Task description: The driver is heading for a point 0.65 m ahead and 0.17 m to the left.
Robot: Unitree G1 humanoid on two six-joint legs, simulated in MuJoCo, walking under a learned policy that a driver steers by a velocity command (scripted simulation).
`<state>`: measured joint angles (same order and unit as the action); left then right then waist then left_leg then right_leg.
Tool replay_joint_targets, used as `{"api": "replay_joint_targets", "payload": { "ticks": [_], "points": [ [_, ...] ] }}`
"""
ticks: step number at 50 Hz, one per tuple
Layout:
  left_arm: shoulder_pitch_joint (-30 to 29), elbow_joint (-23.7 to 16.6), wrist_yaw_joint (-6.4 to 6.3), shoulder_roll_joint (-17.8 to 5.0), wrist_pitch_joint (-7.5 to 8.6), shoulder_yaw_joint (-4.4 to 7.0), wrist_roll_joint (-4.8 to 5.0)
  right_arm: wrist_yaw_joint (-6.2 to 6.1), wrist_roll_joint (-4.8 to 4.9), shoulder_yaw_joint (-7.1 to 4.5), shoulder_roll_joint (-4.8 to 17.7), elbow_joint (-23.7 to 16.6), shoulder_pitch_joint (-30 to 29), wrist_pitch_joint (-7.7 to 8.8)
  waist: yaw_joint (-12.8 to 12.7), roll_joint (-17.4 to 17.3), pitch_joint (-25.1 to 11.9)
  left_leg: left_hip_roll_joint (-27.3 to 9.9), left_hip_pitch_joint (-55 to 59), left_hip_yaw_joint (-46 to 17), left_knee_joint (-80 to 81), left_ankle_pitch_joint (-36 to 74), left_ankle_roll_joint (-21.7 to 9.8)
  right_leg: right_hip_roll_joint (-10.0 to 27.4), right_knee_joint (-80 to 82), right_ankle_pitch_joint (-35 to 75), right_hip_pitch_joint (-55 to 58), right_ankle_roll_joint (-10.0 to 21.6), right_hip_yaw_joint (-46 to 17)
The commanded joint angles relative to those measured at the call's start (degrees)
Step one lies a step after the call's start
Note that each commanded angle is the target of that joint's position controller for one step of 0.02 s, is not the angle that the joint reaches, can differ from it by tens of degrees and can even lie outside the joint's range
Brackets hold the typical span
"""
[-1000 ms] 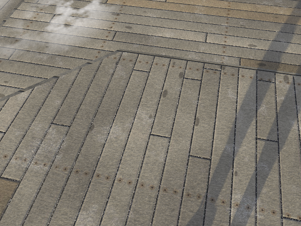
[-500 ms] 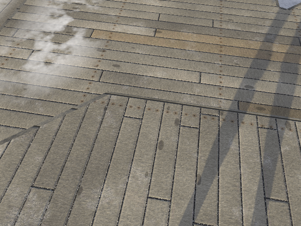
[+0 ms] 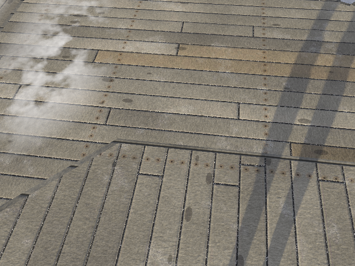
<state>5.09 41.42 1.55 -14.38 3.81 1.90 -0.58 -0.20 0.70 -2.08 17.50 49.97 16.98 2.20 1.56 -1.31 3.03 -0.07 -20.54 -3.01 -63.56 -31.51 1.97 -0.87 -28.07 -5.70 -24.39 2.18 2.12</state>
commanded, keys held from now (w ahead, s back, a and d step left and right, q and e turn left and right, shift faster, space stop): no key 0.18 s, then w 0.36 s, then w+q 0.46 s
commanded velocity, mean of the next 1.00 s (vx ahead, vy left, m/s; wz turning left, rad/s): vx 0.34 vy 0.00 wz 0.15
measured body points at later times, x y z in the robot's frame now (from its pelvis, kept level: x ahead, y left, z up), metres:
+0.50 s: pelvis +0.13 +0.00 +0.02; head +0.14 +0.01 +0.47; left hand +0.28 +0.27 -0.10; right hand +0.14 -0.28 -0.12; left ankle +0.09 +0.15 -0.73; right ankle +0.15 -0.12 -0.71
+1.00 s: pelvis +0.36 +0.01 -0.01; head +0.39 +0.02 +0.44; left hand +0.27 +0.27 -0.15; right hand +0.62 -0.17 -0.10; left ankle +0.50 +0.14 -0.72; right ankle +0.18 -0.12 -0.73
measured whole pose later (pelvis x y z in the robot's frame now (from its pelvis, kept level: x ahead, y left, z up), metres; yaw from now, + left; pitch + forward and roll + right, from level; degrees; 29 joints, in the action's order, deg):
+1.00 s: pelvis +0.36 +0.01 -0.01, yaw +12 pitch +2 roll -1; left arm 21.4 57.5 -1.4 -15.0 3.4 3.4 0.4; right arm 3.6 1.3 -2.9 13.8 42.1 1.3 2.6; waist -4.2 -0.6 2.4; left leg -1.0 -33.9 4.0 -34.5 -3.7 -5.8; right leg 0.9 -15.1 -25.3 9.7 -1.6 13.4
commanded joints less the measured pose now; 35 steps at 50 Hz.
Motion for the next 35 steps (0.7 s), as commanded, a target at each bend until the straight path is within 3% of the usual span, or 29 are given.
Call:
{"api": "replay_joint_targets", "payload": {
  "ticks": [1, 3, 5, 8, 10, 11, 12, 13, 14, 16, 17, 19, 21, 23, 25, 27, 28, 29, 30, 31, 32, 34, 35],
  "points": [
    [1.18, -0.75, -0.14, -5.77, -0.04, 1.47, -0.69, -1.08, -0.56, -1.33, 4.05, -2.54, 3.45, -1.73, 0.91, 6.5, -9.36, -5.27, -3.69, -0.88, 3.83, 4.73, 1.54, 14.66, 10.18, 27.41, 10.52, 11.78, -12.73],
    [-1.44, 0.01, -0.1, -6.31, 0.23, 1.7, -1.33, -1.74, -0.89, -0.86, 2.1, -1.78, 5.19, -2.65, 2.38, 8.31, -9.34, -4.62, 2.93, 0.65, 11.99, 7.35, 2.19, 12.91, 11.78, 27.78, 4.82, 11.88, -8.67],
    [-1.13, 1.39, -0.49, -6.87, 0.09, 1.85, -1.07, -1.97, -1.2, -0.69, 1.99, -1.85, 3.48, -2.92, 1.55, 8.45, -10.89, -4.48, 5.97, 0.93, 18.82, 13.87, 1.8, 12.64, 12.23, 23.78, 5.22, 11.52, -7.6],
    [-0.76, 3.38, -0.97, -7.21, -0.85, 1.68, -0.56, -1.9, -1.27, -1.18, 3.09, -1.97, 0.38, -3.55, 0.64, 7.53, -9.58, -4.01, 9.57, 1.38, 25.72, 20.28, 0.65, 12.3, 13.48, 3.61, 3.77, 9.94, -8.44],
    [-0.59, 4.41, -1.08, -6.45, -1.42, 1.24, 0.01, -1.75, -1.92, -1.32, 2.96, -1.97, -0.82, -3.48, 0.88, 6.88, -7.2, -2.88, 12.86, 2.71, 31.75, 22.38, -0.88, 9.96, 13.78, -16.12, 1.11, 6.95, -8.9],
    [0.35, 5.06, -1.19, -6.27, -1.65, 1.1, 0.21, -1.8, -2.16, -1.5, 3.52, -2.27, -1.22, -3.3, 0.74, 6.93, -5.51, -2.88, 12.94, 2.83, 33.11, 19.6, -1.85, 8.91, 13.66, -24.93, 0.11, 5.3, -9.8],
    [1.44, 5.44, -1.38, -6.92, -2.0, 1.27, 0.36, -2.03, -1.81, -1.74, 4.97, -2.9, -1.41, -2.96, 0.2, 6.08, -3.38, -4.16, 10.92, 1.44, 35.11, 13.36, -3.43, 7.9, 11.95, -30.17, -0.19, 4.2, -10.52],
    [3.35, 5.38, -1.65, -6.55, -2.12, 1.37, 0.63, -2.25, -1.28, -2.5, 8.32, -3.04, -2.61, -2.65, -1.84, 0.18, -0.6, -5.9, 6.94, -1.46, 38.12, 2.07, -5.78, 4.81, 9.59, -31.94, -1.69, 2.84, -7.95],
    [2.21, 5.12, -2.11, -6.56, -1.99, 1.35, 0.94, -2.07, -0.7, -2.97, 8.48, -2.46, -1.93, -2.15, -0.64, -4.79, 1.6, -6.86, 2.18, -5.07, 43.8, -7.07, -7.58, 1.65, 4.27, -29.95, -0.54, 1.25, -3.26],
    [0.42, 4.45, -2.27, -4.39, -0.81, 1.24, 1.41, -1.64, -0.77, -3.16, 8.49, -0.96, 1.62, -0.74, 0.83, -14.04, 1.83, -14.67, 6.99, -18.96, 53.62, -11.38, -11.67, -2.46, -10.36, -19.19, -4.5, -0.23, 2.12],
    [0.11, 4.44, -2.05, -5.59, -0.22, 1.73, 1.13, -1.58, -0.63, -3.23, 8.17, -0.68, 2.52, -0.06, 1.51, -14.43, 1.76, -17.69, 10.04, -23.11, 54.39, -7.81, -13.54, -0.87, -14.94, -19.02, -8.03, 0.48, -0.08],
    [-0.79, 4.18, -1.26, -6.22, 0.83, 2.3, 1.74, -1.58, -0.35, -3.08, 7.01, -0.4, 3.87, 1.31, 2.0, -10.72, -0.7, -19.48, 17.76, -24.13, 52.75, 0.92, -14.74, 2.29, -21.6, -22.53, -15.11, 1.63, -3.43],
    [-2.76, 4.17, -0.53, -4.49, 1.62, 1.82, 2.14, -1.61, 0.49, -3.27, 7.09, -0.73, 2.14, 1.48, 1.77, -7.56, -1.62, -16.8, 18.8, -17.85, 52.68, 6.77, -12.5, 3.41, -14.18, -19.29, -12.95, 1.93, -2.63],
    [-3.12, 4.86, -0.02, -3.27, 1.77, 1.39, 1.68, -1.42, 0.66, -3.7, 8.14, -0.68, 0.42, 1.07, 1.05, -7.68, -2.45, -13.37, 13.5, -11.29, 52.46, 13.07, -11.38, 1.51, -6.47, -13.49, -2.68, 0.94, 0.34],
    [0.57, 6.95, 0.2, -3.92, 1.3, 1.68, 1.6, -1.02, 1.02, -4.07, 8.74, -0.34, -0.45, 0.49, -1.11, -7.34, -3.56, -11.64, 8.13, -7.39, 50.84, 15.4, -10.97, -0.72, 0.01, -4.56, 8.34, 0.12, 3.02],
    [6.93, 9.71, -0.37, -5.43, 0.39, 2.48, 1.86, -0.72, 0.96, -3.55, 6.72, 0.14, -0.35, 0.5, -3.92, -5.68, -4.92, -10.32, 2.26, -5.7, 46.68, 14.06, -9.24, -1.01, 2.16, -3.87, 19.34, 0.51, 2.66],
    [11.63, 10.86, -1.06, -7.04, 0.1, 3.15, 2.05, -0.51, 0.69, -2.75, 4.13, 0.03, -1.15, 0.76, -6.39, -3.47, -5.93, -8.23, -3.23, -4.09, 40.47, 13.8, -7.18, 2.57, 3.81, -5.92, 27.08, 1.75, -1.82],
    [17.68, 11.63, -2.03, -12.21, -0.07, 4.44, 1.37, -0.27, -0.09, -1.47, -0.5, -1.53, -3.29, 1.37, -8.87, 8.82, -7.62, -2.45, -13.82, 2.28, 21.93, 10.75, -3.14, 14.31, 9.59, -12.33, 35.69, 5.76, -17.54],
    [22.06, 12.69, -1.59, -17.04, 0.02, 5.63, 0.96, -0.87, 0.8, -1.52, 0.07, -4.16, -4.22, 2.57, -10.22, 18.42, -8.57, 1.33, -24.6, 2.01, 7.91, -0.05, -2.42, 24.03, 16.39, -22.77, 38.41, 13.0, -35.75],
    [18.9, 12.08, -1.52, -12.79, 0.79, 4.33, 0.76, -0.93, 1.76, -2.66, 4.36, -3.55, -4.07, 3.19, -8.68, 11.83, -4.64, -2.26, -29.09, -3.83, -0.98, 1.27, -3.57, 24.07, 16.66, -27.63, 35.62, 13.4, -35.28],
    [15.52, 11.19, -1.47, -9.33, 1.55, 3.36, 0.83, -0.56, 2.39, -3.05, 5.31, -2.95, -3.67, 3.4, -6.91, 10.71, -1.55, -3.75, -30.55, -5.18, -2.49, 6.97, -4.92, 21.26, 17.33, -25.79, 33.02, 10.71, -29.32],
    [10.5, 10.38, -1.12, -6.87, 2.22, 2.49, 0.79, -0.53, 1.56, -3.23, 4.09, -2.25, -3.91, 3.14, -4.42, 8.07, 1.3, -5.81, -29.36, -5.29, 0.04, 15.33, -5.35, 18.09, 18.71, -11.26, 28.66, 7.51, -18.58],
    [10.04, 10.51, -1.15, -5.87, 2.21, 2.14, 0.29, -0.3, 1.29, -3.13, 2.9, -2.17, -3.73, 2.81, -3.68, 7.86, 1.08, -6.43, -26.83, -5.03, 1.48, 18.24, -5.26, 16.7, 19.1, -4.66, 26.51, 6.31, -13.83]
  ]
}}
